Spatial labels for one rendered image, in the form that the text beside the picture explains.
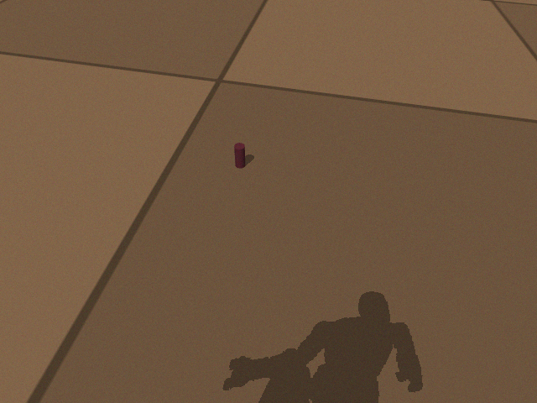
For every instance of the can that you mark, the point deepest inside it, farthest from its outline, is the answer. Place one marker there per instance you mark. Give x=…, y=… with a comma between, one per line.
x=239, y=155

